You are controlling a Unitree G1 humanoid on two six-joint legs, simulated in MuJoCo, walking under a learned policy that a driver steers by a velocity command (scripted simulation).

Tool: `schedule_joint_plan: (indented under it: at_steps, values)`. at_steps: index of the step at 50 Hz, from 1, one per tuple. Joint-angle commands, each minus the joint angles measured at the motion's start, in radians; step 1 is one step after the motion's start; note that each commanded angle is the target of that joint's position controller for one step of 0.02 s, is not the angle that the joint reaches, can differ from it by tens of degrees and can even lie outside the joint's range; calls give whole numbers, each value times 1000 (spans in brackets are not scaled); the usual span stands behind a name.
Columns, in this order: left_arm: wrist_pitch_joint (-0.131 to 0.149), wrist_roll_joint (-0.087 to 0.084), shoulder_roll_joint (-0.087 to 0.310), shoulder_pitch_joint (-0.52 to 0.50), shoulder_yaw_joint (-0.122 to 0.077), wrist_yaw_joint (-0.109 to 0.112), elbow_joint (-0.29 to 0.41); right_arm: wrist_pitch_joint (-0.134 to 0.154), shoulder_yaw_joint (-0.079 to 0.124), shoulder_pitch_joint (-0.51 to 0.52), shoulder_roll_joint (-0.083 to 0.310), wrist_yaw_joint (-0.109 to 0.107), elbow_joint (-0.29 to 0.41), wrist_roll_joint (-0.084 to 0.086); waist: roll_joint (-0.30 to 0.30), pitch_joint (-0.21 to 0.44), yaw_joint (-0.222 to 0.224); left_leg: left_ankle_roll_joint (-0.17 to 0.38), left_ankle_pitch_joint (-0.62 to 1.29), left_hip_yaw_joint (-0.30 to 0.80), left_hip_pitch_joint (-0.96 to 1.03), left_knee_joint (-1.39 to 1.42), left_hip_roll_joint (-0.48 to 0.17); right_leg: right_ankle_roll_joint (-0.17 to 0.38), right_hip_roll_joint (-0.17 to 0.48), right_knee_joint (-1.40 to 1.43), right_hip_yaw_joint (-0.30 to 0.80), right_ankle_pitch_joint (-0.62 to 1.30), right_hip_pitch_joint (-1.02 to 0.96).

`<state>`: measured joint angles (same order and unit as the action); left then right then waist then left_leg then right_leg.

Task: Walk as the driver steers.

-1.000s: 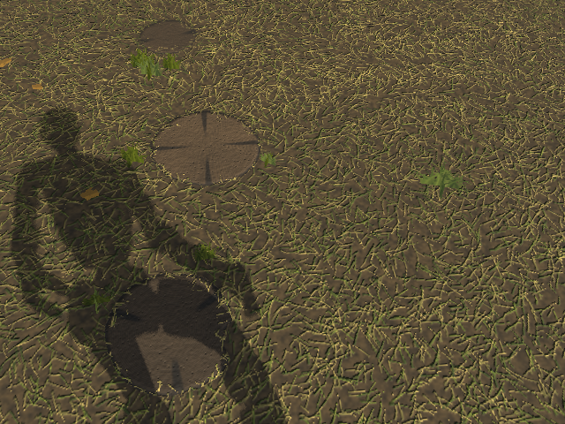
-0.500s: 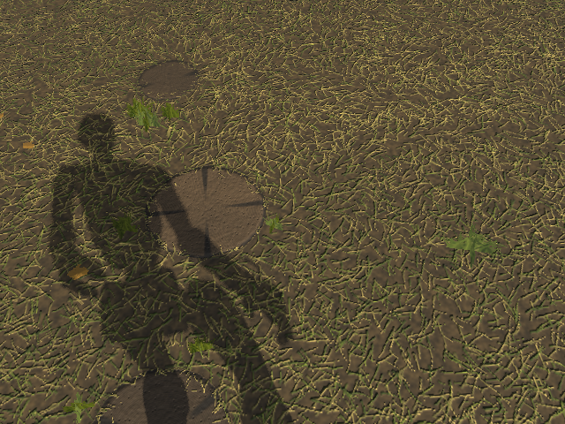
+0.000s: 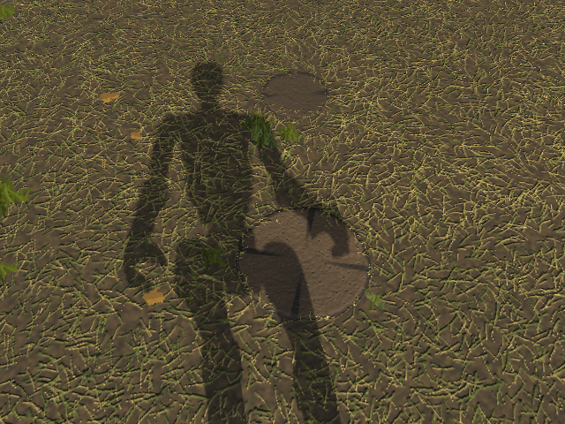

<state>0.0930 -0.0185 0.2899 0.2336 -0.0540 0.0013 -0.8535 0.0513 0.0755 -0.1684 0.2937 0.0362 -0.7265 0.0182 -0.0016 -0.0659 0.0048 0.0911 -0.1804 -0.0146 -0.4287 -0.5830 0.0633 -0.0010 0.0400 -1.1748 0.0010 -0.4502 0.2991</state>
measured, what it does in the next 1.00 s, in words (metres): walks ahead: right foot, then left foot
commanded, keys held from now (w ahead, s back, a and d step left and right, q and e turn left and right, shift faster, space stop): q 0.52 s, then e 0.48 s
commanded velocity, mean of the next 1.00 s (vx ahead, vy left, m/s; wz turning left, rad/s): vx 0.11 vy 0.00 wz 0.26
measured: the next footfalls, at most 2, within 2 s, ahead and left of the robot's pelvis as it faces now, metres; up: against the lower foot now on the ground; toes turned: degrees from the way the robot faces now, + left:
right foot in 0.36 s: +0.35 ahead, -0.10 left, +0.00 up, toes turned +18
left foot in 0.72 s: +0.20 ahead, +0.13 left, +0.00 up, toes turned +18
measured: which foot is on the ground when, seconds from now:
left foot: down 0.00-0.36, up 0.38-0.70, down 0.72-1.00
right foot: up 0.00-0.34, down 0.36-0.76, up 0.78-1.00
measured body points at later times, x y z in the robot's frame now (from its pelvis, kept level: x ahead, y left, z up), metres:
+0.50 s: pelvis +0.19 -0.03 +0.01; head +0.23 -0.03 +0.46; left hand +0.29 +0.27 -0.08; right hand +0.41 -0.27 -0.10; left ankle +0.10 +0.07 -0.64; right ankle +0.31 -0.11 -0.73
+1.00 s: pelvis +0.22 -0.01 +0.01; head +0.24 -0.01 +0.46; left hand +0.27 +0.29 -0.10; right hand +0.43 -0.25 -0.10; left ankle +0.17 +0.12 -0.73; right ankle +0.23 -0.12 -0.70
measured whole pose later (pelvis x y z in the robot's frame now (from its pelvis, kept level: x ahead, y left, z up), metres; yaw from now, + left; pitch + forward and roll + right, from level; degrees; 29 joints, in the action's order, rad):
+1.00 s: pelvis +0.22 -0.01 +0.01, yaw +12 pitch +1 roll +0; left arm -0.04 -0.02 0.31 0.19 -0.07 -0.02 -0.77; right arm -0.03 0.07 -0.15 0.27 -0.05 -0.71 0.00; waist 0.01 -0.04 0.00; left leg -0.03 -0.31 -0.08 -0.24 -0.54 -0.07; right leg -0.04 0.02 -0.80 -0.05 -0.43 0.38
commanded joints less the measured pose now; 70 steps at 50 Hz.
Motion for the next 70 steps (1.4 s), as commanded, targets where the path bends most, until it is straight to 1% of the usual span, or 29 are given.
schedule_joint_plan:
  at_steps: [1,6,12,16,17,18,19,20,21,22,25,30,35,36,37,38,39,41,45,50,52,53,54,55,56,57,59,64,70]
  values:
    - [47,20,137,-66,-33,5,108,13,30,-66,118,-12,61,-12,19,117,-19,197,315,399,377,293,-265,3,67,-3,74,91,378]
    - [-9,38,80,-58,-25,19,130,0,46,-57,167,-43,73,-13,46,123,23,176,711,222,177,275,-177,-74,12,230,29,221,251]
    - [-17,22,77,-213,-16,0,181,-52,47,-105,160,-74,60,1,110,159,-41,87,464,281,201,195,-145,-80,-70,571,55,459,156]
    - [-2,29,124,-158,-38,-5,177,-61,40,-56,135,-83,83,-1,135,150,5,58,340,422,275,61,-151,-34,-65,716,95,414,96]
    - [7,38,136,-116,-42,-1,170,-60,33,-40,115,-81,95,-1,116,170,31,25,275,410,253,-19,-104,-4,-25,796,98,554,-8]
    - [8,57,191,-63,-52,9,174,-54,15,-57,62,-79,118,-19,-13,265,32,-23,40,322,149,-236,-23,65,156,768,241,853,-218]
    - [-9,80,215,-50,-52,14,174,-53,8,-240,34,-78,115,-10,-269,347,-54,-87,-569,226,-91,-469,120,273,394,752,548,1117,-448]
    - [-25,40,167,-53,-49,12,175,-59,27,-302,142,-72,84,-7,-242,376,-56,-124,-542,213,-155,-618,28,321,446,772,654,894,-425]
    - [-34,31,105,-88,-32,17,199,-76,48,-209,203,-74,77,2,-145,282,-18,-150,-460,190,-184,-685,-9,278,363,778,506,753,-351]
    - [-48,37,88,-119,-24,19,203,-95,52,-152,200,-81,80,4,-89,231,-14,-165,-390,161,-189,-696,-30,234,297,798,394,626,-269]
    - [-72,46,106,-175,-25,29,202,-122,41,-117,132,-80,106,6,-128,125,-27,-176,-273,91,-115,-624,-60,207,192,887,200,462,-68]
    - [-78,33,111,-155,-26,19,170,-103,4,-85,49,-74,119,-21,-144,194,-6,-158,-268,62,46,-307,-78,250,196,882,141,548,-88]
    - [-79,1,96,-121,-9,-14,121,-93,6,-123,66,-56,62,-31,-136,146,-35,-96,5,17,344,190,-50,159,132,843,153,265,46]
    - [-71,10,80,-89,-1,-23,113,-92,13,-126,116,-61,75,-42,-85,155,-27,-57,63,112,433,200,-143,89,105,808,149,195,117]
    - [-62,25,47,-67,7,-32,127,-97,32,-94,207,-71,88,-52,114,145,23,17,94,239,392,205,-292,18,3,699,44,84,166]
    - [-62,18,65,-101,1,-24,137,-95,30,-56,174,-69,79,-55,225,131,12,82,-57,266,207,263,-336,-14,-27,627,-11,48,80]
    - [-68,15,109,-118,-14,-17,132,-85,24,6,147,-69,101,-54,206,77,5,78,-118,243,168,282,-310,-26,-36,540,-17,79,74]
    - [-86,9,121,-103,-30,-3,121,-67,32,15,154,-79,102,-45,234,49,-13,82,41,229,195,266,-330,-26,-45,384,-24,19,159]
    - [-116,-4,76,-64,-33,-4,135,-54,31,10,128,-88,84,-23,156,86,-11,125,446,180,315,191,-381,-46,0,221,5,-82,254]
    - [-128,-9,76,-60,-32,-34,166,-79,47,40,158,-90,70,-6,165,138,-12,90,455,95,332,114,-369,-30,-28,487,-83,84,93]
    - [-130,3,97,-1,-46,-31,155,-76,45,17,142,-87,47,9,111,145,19,8,298,21,251,-3,-323,19,-65,707,-79,302,-67]
    - [-128,6,192,17,-73,-16,168,-70,36,-28,100,-82,42,-17,-101,156,-3,-91,16,-80,76,-224,-234,84,73,777,150,641,-219]
    - [-117,31,304,42,-92,-16,188,-64,13,67,45,-88,114,-55,-336,146,25,-172,-509,-61,-208,-454,-55,313,335,821,546,924,-276]
    - [-95,53,257,82,-76,-23,190,-60,25,120,91,-91,114,-39,-187,214,82,-168,-557,86,-224,-624,-60,394,359,824,556,904,-294]
    - [-78,48,234,34,-68,-20,193,-61,31,111,106,-90,108,-18,-143,180,51,-155,-478,107,-250,-661,-78,355,312,816,465,827,-273]
    - [-75,26,213,-21,-66,-11,199,-62,38,95,116,-96,85,-19,-89,151,26,-150,-386,109,-261,-633,-95,291,247,811,393,725,-256]
    - [-86,3,176,-77,-50,10,211,-64,46,85,126,-104,71,-26,-91,139,1,-160,-265,112,-215,-584,-97,234,187,815,332,706,-202]
    - [-105,4,183,-54,-54,32,227,-54,32,77,78,-93,69,-18,-104,154,8,-188,-161,104,-167,-390,-56,228,141,827,328,586,-214]
    - [-123,9,203,-75,-65,29,251,-35,32,95,89,-74,76,-12,-151,121,24,-187,-165,119,-41,-173,-31,230,120,830,432,388,-117]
